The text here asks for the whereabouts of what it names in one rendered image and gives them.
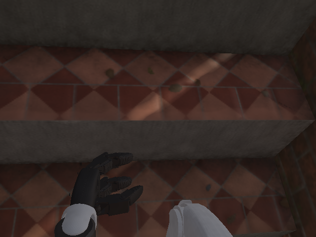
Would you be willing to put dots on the robot left forearm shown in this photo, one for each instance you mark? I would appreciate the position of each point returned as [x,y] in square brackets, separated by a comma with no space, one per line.
[77,220]

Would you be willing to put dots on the robot right thigh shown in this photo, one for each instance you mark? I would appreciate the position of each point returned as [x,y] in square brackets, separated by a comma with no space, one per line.
[195,220]

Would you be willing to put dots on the left robot hand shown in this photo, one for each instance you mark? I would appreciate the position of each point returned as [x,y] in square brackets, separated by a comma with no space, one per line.
[90,189]

